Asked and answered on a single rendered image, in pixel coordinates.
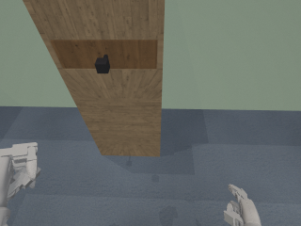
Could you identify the cabinet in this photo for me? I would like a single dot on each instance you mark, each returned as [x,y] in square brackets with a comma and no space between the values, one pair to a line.
[122,109]

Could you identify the right robot hand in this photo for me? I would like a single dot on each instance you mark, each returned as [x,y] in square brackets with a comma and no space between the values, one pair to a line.
[244,212]

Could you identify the drawer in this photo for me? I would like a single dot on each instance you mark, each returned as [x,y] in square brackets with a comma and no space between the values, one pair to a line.
[122,54]

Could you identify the left robot forearm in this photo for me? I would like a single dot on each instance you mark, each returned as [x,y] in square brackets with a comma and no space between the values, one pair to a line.
[4,216]

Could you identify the left robot hand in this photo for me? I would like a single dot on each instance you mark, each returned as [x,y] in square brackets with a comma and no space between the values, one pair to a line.
[21,158]

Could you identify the handle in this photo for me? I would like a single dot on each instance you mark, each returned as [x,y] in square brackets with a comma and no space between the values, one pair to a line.
[102,64]

